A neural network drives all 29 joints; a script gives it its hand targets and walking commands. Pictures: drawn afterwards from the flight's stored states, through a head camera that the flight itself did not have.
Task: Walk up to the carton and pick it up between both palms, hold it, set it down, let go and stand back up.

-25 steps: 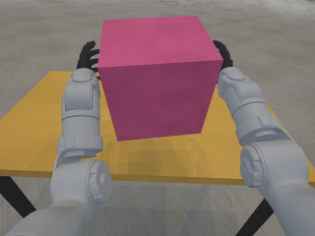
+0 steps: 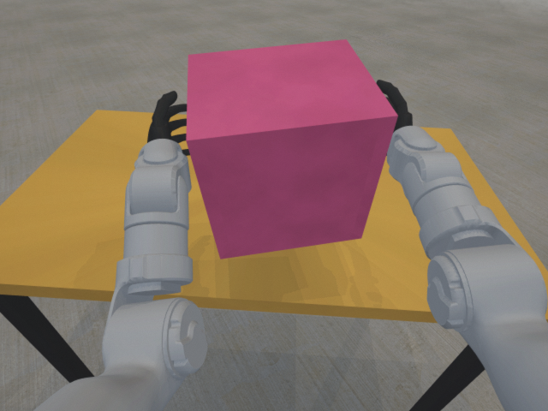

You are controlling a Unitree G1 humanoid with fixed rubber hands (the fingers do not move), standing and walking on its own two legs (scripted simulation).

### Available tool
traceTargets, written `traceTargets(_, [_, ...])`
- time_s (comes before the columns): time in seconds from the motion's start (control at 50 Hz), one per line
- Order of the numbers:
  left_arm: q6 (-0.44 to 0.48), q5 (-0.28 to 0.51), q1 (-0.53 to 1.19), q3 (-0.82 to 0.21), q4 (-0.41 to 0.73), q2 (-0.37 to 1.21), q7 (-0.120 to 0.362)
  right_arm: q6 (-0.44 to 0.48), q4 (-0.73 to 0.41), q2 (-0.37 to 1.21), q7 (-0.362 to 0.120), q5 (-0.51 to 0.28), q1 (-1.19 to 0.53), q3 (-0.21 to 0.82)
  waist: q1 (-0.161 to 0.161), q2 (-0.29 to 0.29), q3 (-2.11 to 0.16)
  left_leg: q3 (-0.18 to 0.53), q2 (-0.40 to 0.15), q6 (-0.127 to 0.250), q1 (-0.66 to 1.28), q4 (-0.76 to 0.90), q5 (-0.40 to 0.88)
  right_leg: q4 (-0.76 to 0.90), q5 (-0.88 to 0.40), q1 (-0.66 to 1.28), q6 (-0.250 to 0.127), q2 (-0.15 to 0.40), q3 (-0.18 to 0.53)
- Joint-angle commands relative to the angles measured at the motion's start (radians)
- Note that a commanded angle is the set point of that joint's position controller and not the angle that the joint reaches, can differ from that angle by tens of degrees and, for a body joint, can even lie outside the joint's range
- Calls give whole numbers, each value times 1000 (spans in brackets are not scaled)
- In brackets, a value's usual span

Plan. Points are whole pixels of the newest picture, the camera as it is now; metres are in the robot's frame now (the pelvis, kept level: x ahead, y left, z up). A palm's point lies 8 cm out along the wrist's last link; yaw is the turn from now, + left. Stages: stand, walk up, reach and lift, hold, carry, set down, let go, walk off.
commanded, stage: set down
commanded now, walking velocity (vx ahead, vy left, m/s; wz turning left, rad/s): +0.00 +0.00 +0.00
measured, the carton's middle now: (281, 153) +0.44 +0.03 +0.20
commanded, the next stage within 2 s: none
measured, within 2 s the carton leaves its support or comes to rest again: rests again in 1.96 s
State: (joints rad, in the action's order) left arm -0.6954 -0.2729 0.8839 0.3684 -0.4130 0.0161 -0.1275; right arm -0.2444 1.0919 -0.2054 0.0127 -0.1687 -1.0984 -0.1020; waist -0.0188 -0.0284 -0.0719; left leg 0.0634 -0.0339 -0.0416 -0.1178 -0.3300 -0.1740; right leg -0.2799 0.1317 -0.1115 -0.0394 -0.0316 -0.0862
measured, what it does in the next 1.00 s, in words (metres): stands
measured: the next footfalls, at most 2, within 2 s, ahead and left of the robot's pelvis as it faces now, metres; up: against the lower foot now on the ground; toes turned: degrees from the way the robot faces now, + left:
none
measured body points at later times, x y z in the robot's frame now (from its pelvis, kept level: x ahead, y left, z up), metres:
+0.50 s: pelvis +0.00 -0.01 +0.00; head -0.02 +0.00 +0.45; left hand +0.40 +0.18 +0.20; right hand +0.46 -0.14 +0.21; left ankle +0.01 +0.15 -0.75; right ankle +0.02 -0.09 -0.75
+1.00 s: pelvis +0.00 -0.02 +0.00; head +0.01 -0.02 +0.45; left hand +0.40 +0.17 +0.17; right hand +0.48 -0.14 +0.18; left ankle +0.01 +0.15 -0.75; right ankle +0.02 -0.09 -0.75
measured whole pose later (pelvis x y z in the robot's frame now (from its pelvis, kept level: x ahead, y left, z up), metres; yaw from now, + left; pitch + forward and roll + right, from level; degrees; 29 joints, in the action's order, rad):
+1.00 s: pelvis +0.00 -0.02 +0.00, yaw -1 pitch +6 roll +0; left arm -0.59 -0.27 0.83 0.41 -0.40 0.15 -0.22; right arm -0.13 1.24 -0.27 -0.11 -0.05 -1.13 -0.16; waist -0.13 -0.01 -0.10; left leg 0.06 -0.06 -0.07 -0.26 -0.29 -0.14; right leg -0.29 0.11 -0.28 -0.07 -0.05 -0.08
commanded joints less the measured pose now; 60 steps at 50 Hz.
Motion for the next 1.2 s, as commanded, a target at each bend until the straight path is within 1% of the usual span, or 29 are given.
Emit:
traceTargets(0.0, [67,149,661,-335,113,434,135,68,-256,396,-148,-49,-781,88,-2,29,-463,-55,53,2,100,9,258,-2,-186,157,72,-15,-10])
traceTargets(0.02, [66,147,655,-328,105,430,134,68,-247,394,-150,-44,-777,84,-2,22,-453,-55,53,5,95,11,254,-1,-190,158,73,-13,-9])
traceTargets(0.1, [75,148,660,-328,127,436,124,79,-235,390,-161,-42,-782,85,-13,23,-487,-57,53,2,88,8,276,-12,-229,172,76,-11,-9])
traceTargets(0.16, [81,148,656,-328,130,438,114,87,-214,383,-170,-37,-773,78,-17,25,-483,-56,52,1,84,8,278,-14,-235,167,75,-11,-9])
traceTargets(0.26, [88,140,636,-319,136,433,99,100,-205,370,-179,-32,-770,82,-36,16,-501,-61,52,3,70,6,292,-24,-274,179,78,-9,-8])
traceTargets(0.32, [92,139,633,-321,143,435,93,103,-187,362,-183,-31,-757,81,-37,16,-501,-60,51,1,59,8,294,-30,-294,184,79,-8,-8])
traceTargets(0.38, [96,141,630,-324,157,441,83,110,-186,354,-190,-28,-759,81,-44,14,-516,-61,50,1,61,7,297,-29,-292,172,77,-8,-9])
traceTargets(0.44, [97,141,614,-321,146,442,76,116,-187,343,-194,-18,-758,77,-48,3,-521,-62,49,3,54,6,296,-28,-300,170,77,-7,-8])
traceTargets(0.5, [105,137,615,-310,152,437,67,121,-175,333,-202,-10,-754,71,-61,-7,-529,-66,47,5,42,10,290,-31,-298,169,77,-6,-8])
traceTargets(0.56, [116,140,615,-316,163,448,56,134,-184,329,-207,-5,-761,70,-68,-4,-566,-68,46,1,45,3,311,-36,-323,170,76,-6,-9])
traceTargets(0.62, [120,129,597,-299,145,442,50,139,-163,309,-211,11,-754,55,-75,-15,-555,-72,44,4,30,12,291,-34,-308,163,76,-4,-9])
traceTargets(0.7, [126,119,588,-288,131,446,39,149,-131,286,-225,35,-746,27,-85,-10,-553,-77,39,0,30,15,293,-27,-276,133,68,-5,-13])
traceTargets(0.72, [130,118,584,-284,136,444,36,153,-133,286,-227,37,-746,30,-92,-15,-564,-80,40,1,29,12,304,-29,-289,139,69,-4,-13])
traceTargets(0.78, [144,122,588,-292,153,455,25,164,-128,279,-233,43,-746,27,-93,-13,-599,-80,38,-4,30,7,328,-37,-323,141,71,-6,-17])
traceTargets(0.86, [153,103,571,-266,133,448,17,170,-91,262,-240,67,-729,7,-105,-24,-576,-86,36,-1,7,18,308,-35,-310,133,70,-2,-14])
traceTargets(0.9, [160,101,569,-259,133,451,13,176,-91,258,-246,77,-731,-1,-113,-28,-586,-89,35,1,-7,22,302,-37,-310,132,72,0,-13])
traceTargets(0.96, [172,100,562,-262,140,459,4,190,-96,252,-249,80,-736,2,-118,-30,-622,-91,35,-5,-2,10,345,-44,-364,139,71,-4,-16])
traceTargets(1.0, [177,93,555,-247,132,453,1,193,-95,247,-249,88,-741,1,-127,-45,-621,-94,36,0,-22,14,333,-47,-371,145,75,0,-14])
traceTargets(1.16, [201,79,532,-223,141,453,-19,213,-76,216,-255,114,-729,-17,-146,-55,-658,-103,32,-4,-46,11,350,-57,-405,137,69,-1,-14])
traceTargets(1.18, [202,75,531,-220,133,453,-21,212,-63,209,-257,120,-728,-26,-146,-52,-650,-103,30,-4,-49,14,343,-55,-390,129,66,-1,-15])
